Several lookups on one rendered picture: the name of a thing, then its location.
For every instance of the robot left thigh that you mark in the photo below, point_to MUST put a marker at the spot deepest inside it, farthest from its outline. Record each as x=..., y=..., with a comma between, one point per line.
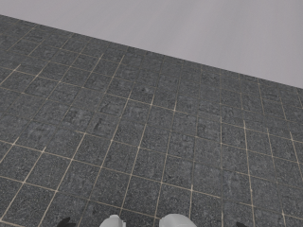
x=113, y=222

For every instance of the robot thigh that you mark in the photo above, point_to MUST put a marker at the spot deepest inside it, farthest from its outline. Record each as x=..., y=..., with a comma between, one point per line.
x=113, y=222
x=176, y=220

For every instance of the left robot hand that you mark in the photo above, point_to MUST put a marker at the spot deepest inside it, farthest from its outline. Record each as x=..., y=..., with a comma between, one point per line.
x=64, y=223

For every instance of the robot right thigh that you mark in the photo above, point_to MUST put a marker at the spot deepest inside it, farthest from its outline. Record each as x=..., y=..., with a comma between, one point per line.
x=176, y=220

